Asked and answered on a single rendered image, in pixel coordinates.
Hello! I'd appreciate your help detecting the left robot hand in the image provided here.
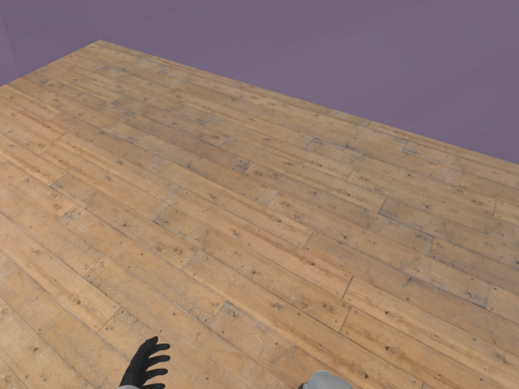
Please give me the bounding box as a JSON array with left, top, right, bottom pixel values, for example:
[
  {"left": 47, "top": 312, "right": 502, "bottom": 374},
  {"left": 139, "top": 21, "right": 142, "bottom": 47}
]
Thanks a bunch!
[{"left": 119, "top": 336, "right": 170, "bottom": 389}]

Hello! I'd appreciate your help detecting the right robot shin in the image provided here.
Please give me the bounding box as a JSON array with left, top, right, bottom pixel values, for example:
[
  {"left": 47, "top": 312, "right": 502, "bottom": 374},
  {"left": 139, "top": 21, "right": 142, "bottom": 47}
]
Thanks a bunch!
[{"left": 310, "top": 370, "right": 331, "bottom": 380}]

